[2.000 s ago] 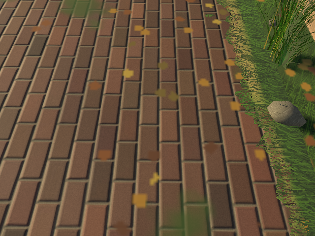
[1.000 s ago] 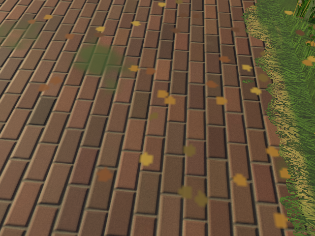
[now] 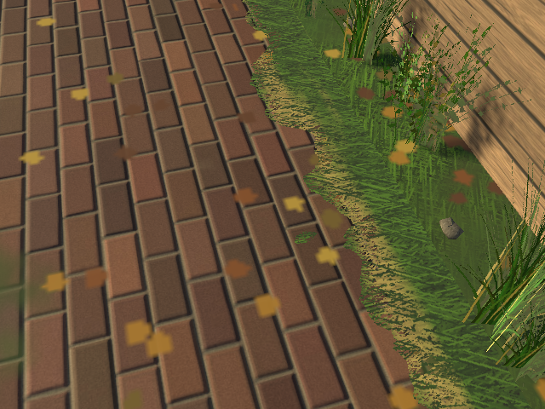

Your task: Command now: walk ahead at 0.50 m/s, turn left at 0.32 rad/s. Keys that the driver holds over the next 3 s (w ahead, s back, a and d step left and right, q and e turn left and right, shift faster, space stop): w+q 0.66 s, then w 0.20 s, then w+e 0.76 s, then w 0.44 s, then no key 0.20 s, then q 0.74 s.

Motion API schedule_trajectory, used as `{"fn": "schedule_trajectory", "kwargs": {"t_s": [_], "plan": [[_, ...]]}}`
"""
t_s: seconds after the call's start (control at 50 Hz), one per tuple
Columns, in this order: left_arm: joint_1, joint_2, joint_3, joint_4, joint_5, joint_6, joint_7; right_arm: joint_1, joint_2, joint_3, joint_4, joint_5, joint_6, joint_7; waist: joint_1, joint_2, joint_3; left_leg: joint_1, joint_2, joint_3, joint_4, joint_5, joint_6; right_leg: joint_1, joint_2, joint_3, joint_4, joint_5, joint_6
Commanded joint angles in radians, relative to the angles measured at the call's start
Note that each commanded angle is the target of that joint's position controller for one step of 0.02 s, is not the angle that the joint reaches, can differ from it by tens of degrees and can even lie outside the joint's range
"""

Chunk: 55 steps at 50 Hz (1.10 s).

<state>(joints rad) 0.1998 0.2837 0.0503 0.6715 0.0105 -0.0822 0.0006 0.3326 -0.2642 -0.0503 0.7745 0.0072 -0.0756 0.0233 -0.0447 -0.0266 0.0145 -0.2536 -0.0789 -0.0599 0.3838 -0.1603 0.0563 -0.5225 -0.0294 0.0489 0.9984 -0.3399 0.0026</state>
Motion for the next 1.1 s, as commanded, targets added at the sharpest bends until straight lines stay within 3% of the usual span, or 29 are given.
{"fn": "schedule_trajectory", "kwargs": {"t_s": [0.02, 0.08, 0.14, 0.18, 0.22, 0.24, 0.26, 0.28, 0.3, 0.32, 0.34, 0.36, 0.4, 0.48, 0.58, 0.66, 0.7, 0.74, 0.76, 0.78, 0.8, 0.82, 0.84, 0.86, 0.88, 0.9, 0.94, 1.0, 1.1], "plan": [[-0.049, 0.046, 0.009, -0.082, 0.003, -0.016, 0.0, -0.035, -0.177, -0.046, -0.07, 0.011, -0.007, -0.021, 0.025, 0.114, -0.04, 0.076, 0.234, -0.275, -0.167, 0.153, 0.199, -0.063, -0.013, 0.001, -0.195, 0.08, 0.032], [-0.143, 0.041, 0.004, -0.093, -0.009, -0.023, -0.008, 0.0, -0.194, -0.054, -0.057, 0.016, 0.007, -0.032, -0.009, 0.119, -0.024, 0.017, 0.209, -0.245, -0.164, 0.125, 0.169, 0.024, 0.021, 0.001, -0.364, 0.277, 0.048], [-0.21, 0.06, 0.01, -0.109, -0.019, -0.032, -0.015, 0.048, -0.188, -0.054, -0.044, 0.023, 0.021, -0.036, -0.029, 0.123, -0.02, 0.03, 0.212, -0.282, -0.122, 0.071, 0.15, 0.082, 0.047, 0.018, -0.458, 0.328, 0.047], [-0.213, 0.081, 0.021, -0.114, -0.023, -0.039, -0.017, 0.054, -0.188, -0.056, -0.044, 0.024, 0.028, -0.038, -0.014, 0.135, -0.021, 0.048, 0.222, -0.332, -0.083, 0.025, 0.131, 0.136, 0.051, 0.027, -0.506, 0.297, 0.033], [-0.134, 0.102, 0.038, -0.093, -0.023, -0.045, -0.013, 0.034, -0.169, -0.054, -0.054, 0.024, 0.033, -0.039, 0.041, 0.144, -0.04, 0.028, 0.196, -0.346, -0.006, 0.013, 0.098, 0.274, 0.041, 0.019, -0.568, 0.28, -0.001], [-0.046, 0.129, 0.052, -0.078, -0.015, -0.046, -0.005, 0.02, -0.137, -0.044, -0.065, 0.018, 0.03, -0.038, 0.088, 0.134, -0.089, -0.02, 0.155, -0.315, 0.1, 0.024, 0.067, 0.417, -0.007, 0.044, -0.576, 0.258, -0.032], [0.11, 0.189, 0.069, -0.063, -0.001, -0.045, 0.005, 0.012, -0.073, -0.022, -0.089, 0.002, 0.024, -0.035, 0.153, 0.012, -0.212, -0.141, 0.089, -0.219, 0.382, -0.107, 0.026, 0.646, -0.184, 0.211, -0.575, 0.19, -0.098], [0.179, 0.264, 0.087, -0.028, 0.005, -0.026, 0.0, 0.127, -0.033, -0.007, -0.125, 0.027, 0.012, -0.036, 0.102, -0.3, -0.303, -0.437, -0.005, -0.09, 0.656, -0.437, -0.018, 0.86, -0.388, 0.628, -0.664, -0.028, -0.25], [0.161, 0.184, 0.072, -0.029, -0.009, -0.022, -0.005, 0.116, -0.13, -0.027, -0.101, 0.039, 0.013, -0.04, 0.114, -0.211, -0.216, -0.56, 0.074, -0.099, 0.804, -0.408, -0.033, 0.804, -0.391, 0.699, -0.707, -0.221, -0.255], [0.129, 0.127, 0.056, -0.032, -0.014, -0.021, -0.003, 0.029, -0.173, -0.04, -0.106, 0.03, 0.019, -0.039, 0.13, -0.119, -0.106, -0.585, 0.102, -0.092, 0.85, -0.318, -0.037, 0.707, -0.344, 0.553, -0.714, -0.167, -0.218], [0.082, 0.102, 0.045, -0.034, -0.007, -0.019, -0.004, -0.004, -0.162, -0.041, -0.109, 0.02, 0.025, -0.038, 0.11, -0.061, -0.058, -0.552, 0.129, -0.074, 0.846, -0.247, -0.046, 0.612, -0.297, 0.429, -0.73, -0.036, -0.194], [0.049, 0.078, 0.038, -0.026, -0.003, -0.017, -0.006, -0.031, -0.15, -0.043, -0.119, 0.013, 0.028, -0.035, 0.092, -0.059, -0.017, -0.535, 0.15, -0.071, 0.814, -0.2, -0.052, 0.54, -0.262, 0.343, -0.752, 0.068, -0.186], [0.022, 0.068, 0.035, -0.013, 0.002, -0.022, -0.005, -0.042, -0.116, -0.04, -0.132, 0.021, 0.039, -0.023, 0.064, -0.095, 0.007, -0.477, 0.184, -0.055, 0.774, -0.152, -0.058, 0.446, -0.225, 0.215, -0.798, 0.185, -0.175], [0.032, 0.116, 0.053, 0.027, -0.003, -0.032, -0.002, -0.109, -0.08, -0.028, -0.168, 0.014, 0.047, -0.012, 0.061, -0.055, 0.016, -0.498, 0.198, -0.037, 0.65, -0.039, -0.082, 0.432, -0.233, 0.071, -0.841, 0.362, -0.2], [0.063, 0.161, 0.062, 0.067, -0.012, -0.019, 0.005, -0.251, -0.061, -0.012, -0.203, 0.015, 0.035, 0.017, 0.108, -0.027, 0.037, -0.427, 0.178, 0.03, 0.378, 0.179, -0.058, 0.457, -0.211, -0.095, -0.84, 0.422, -0.16], [0.108, 0.196, 0.072, 0.101, -0.033, -0.001, 0.006, -0.334, -0.077, -0.016, -0.249, 0.018, 0.037, 0.037, 0.117, -0.031, 0.06, -0.404, 0.151, 0.079, 0.267, 0.113, -0.011, 0.561, -0.246, -0.155, -0.794, 0.523, -0.13], [0.126, 0.222, 0.077, 0.114, -0.042, 0.009, 0.008, -0.306, -0.1, -0.029, -0.258, 0.009, 0.041, 0.038, 0.081, -0.056, 0.019, -0.282, 0.089, 0.127, 0.24, 0.004, 0.031, 0.587, -0.251, -0.183, -0.683, 0.831, -0.117], [0.125, 0.22, 0.069, 0.121, -0.043, 0.019, 0.014, -0.057, -0.175, -0.075, -0.195, 0.009, 0.047, 0.023, -0.067, -0.038, -0.119, 0.098, 0.011, 0.153, 0.151, 0.054, 0.093, 0.494, -0.209, -0.238, -0.367, 0.985, -0.078], [0.143, 0.166, 0.044, 0.102, -0.012, 0.012, 0.015, 0.105, -0.253, -0.101, -0.158, 0.009, 0.057, 0.002, -0.124, 0.077, -0.228, 0.422, 0.165, -0.071, 0.169, 0.107, 0.148, 0.236, -0.167, -0.248, -0.061, 0.619, -0.038], [0.235, 0.056, 0.002, 0.065, -0.003, -0.01, 0.001, 0.057, -0.331, -0.101, -0.169, 0.018, 0.05, -0.001, -0.01, 0.322, -0.361, 0.673, 0.432, -0.651, 0.019, -0.081, 0.344, -0.135, 0.034, -0.158, 0.31, -0.207, 0.019], [0.162, 0.163, 0.026, 0.075, -0.036, -0.037, -0.012, 0.077, -0.244, -0.076, -0.183, 0.009, 0.042, 0.005, -0.081, 0.171, -0.416, 0.66, 0.449, -0.703, -0.059, -0.162, 0.325, -0.209, 0.001, 0.034, 0.389, -0.217, 0.005], [0.058, 0.177, 0.03, 0.04, -0.067, -0.045, -0.016, 0.05, -0.207, -0.064, -0.166, 0.0, 0.032, 0.007, -0.086, 0.144, -0.265, 0.551, 0.406, -0.535, -0.059, -0.102, 0.278, -0.266, -0.033, 0.019, 0.385, -0.162, -0.009], [0.031, 0.155, 0.023, 0.033, -0.055, -0.047, -0.009, -0.008, -0.189, -0.055, -0.158, 0.003, 0.023, 0.009, -0.04, 0.065, -0.159, 0.393, 0.361, -0.409, -0.068, 0.011, 0.241, -0.247, -0.08, 0.011, 0.291, -0.078, -0.014], [0.005, 0.15, 0.027, 0.044, -0.025, -0.04, 0.001, -0.068, -0.142, -0.042, -0.157, -0.002, 0.017, 0.01, -0.009, 0.039, -0.102, 0.279, 0.311, -0.312, -0.09, 0.112, 0.203, -0.193, -0.109, 0.007, 0.211, -0.027, -0.017], [0.063, 0.146, 0.028, 0.054, -0.028, -0.028, -0.002, -0.098, -0.137, -0.037, -0.163, -0.016, 0.011, 0.007, 0.036, 0.106, -0.097, 0.196, 0.317, -0.277, -0.113, 0.19, 0.218, -0.126, -0.126, 0.018, 0.196, 0.01, -0.01], [0.095, 0.141, 0.027, 0.073, -0.027, -0.014, -0.004, -0.11, -0.119, -0.034, -0.161, -0.015, 0.002, 0.008, 0.049, 0.098, -0.088, 0.147, 0.305, -0.239, -0.138, 0.255, 0.219, -0.082, -0.134, 0.021, 0.175, 0.021, -0.003], [0.11, 0.109, 0.022, 0.089, -0.03, 0.011, -0.003, -0.117, -0.131, -0.039, -0.137, -0.013, -0.014, 0.006, 0.069, 0.077, -0.068, 0.086, 0.304, -0.166, -0.198, 0.222, 0.222, -0.074, -0.138, 0.016, 0.125, 0.072, 0.017], [0.028, 0.086, 0.017, 0.069, -0.026, 0.025, -0.001, -0.092, -0.141, -0.041, -0.098, -0.021, -0.026, -0.004, 0.048, 0.056, -0.004, 0.09, 0.294, -0.06, -0.246, 0.223, 0.198, -0.16, -0.133, 0.036, -0.006, 0.237, 0.035], [-0.095, 0.062, 0.008, 0.04, -0.033, 0.012, -0.022, -0.065, -0.158, -0.043, -0.056, -0.018, -0.027, -0.017, -0.009, 0.066, 0.048, 0.136, 0.275, 0.086, -0.281, 0.194, 0.134, -0.138, -0.08, 0.005, -0.273, 0.477, 0.014]]}}
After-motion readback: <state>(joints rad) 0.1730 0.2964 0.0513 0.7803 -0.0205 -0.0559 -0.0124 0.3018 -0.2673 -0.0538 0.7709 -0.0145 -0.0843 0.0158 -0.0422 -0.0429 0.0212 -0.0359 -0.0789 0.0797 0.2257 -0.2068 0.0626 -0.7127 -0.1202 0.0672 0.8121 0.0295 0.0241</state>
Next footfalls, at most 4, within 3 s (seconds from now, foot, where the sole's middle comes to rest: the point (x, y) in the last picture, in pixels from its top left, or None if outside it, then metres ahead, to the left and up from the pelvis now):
0.26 right None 0.29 -0.14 -0.78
0.74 left None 0.49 0.21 -0.78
1.30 right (220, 274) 0.86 0.12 -0.78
1.78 left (142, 210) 1.10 0.37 -0.78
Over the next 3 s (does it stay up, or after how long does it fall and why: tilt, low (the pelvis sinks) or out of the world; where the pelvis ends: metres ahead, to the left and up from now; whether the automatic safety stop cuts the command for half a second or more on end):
stays up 1.26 0.27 0.00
